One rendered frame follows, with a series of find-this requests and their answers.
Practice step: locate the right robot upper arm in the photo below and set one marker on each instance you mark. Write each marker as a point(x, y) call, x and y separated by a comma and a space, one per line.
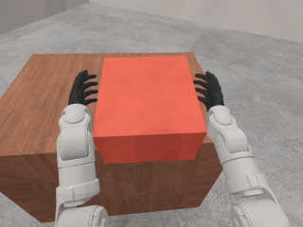
point(257, 213)

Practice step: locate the robot right hand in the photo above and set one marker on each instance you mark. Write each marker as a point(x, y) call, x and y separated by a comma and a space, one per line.
point(213, 93)

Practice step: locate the left robot upper arm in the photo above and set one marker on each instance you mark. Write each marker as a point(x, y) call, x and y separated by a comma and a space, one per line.
point(85, 216)

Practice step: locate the robot left hand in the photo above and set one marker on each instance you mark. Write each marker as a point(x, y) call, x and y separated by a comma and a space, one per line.
point(77, 94)

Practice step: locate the robot right forearm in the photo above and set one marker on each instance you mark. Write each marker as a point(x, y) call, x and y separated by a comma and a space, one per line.
point(240, 169)

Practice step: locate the pedestal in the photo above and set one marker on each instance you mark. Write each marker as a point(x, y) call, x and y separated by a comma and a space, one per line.
point(30, 111)

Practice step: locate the carton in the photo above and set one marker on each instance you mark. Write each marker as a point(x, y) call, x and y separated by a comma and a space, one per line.
point(147, 111)

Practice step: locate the robot left forearm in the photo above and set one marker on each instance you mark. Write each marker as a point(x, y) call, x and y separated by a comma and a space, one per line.
point(78, 182)

